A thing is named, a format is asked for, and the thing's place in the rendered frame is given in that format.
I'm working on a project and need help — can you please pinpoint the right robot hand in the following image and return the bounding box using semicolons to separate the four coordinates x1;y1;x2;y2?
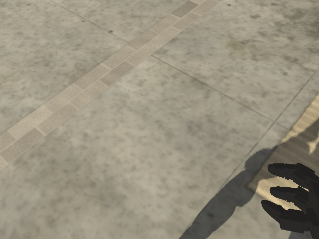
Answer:
261;162;319;239

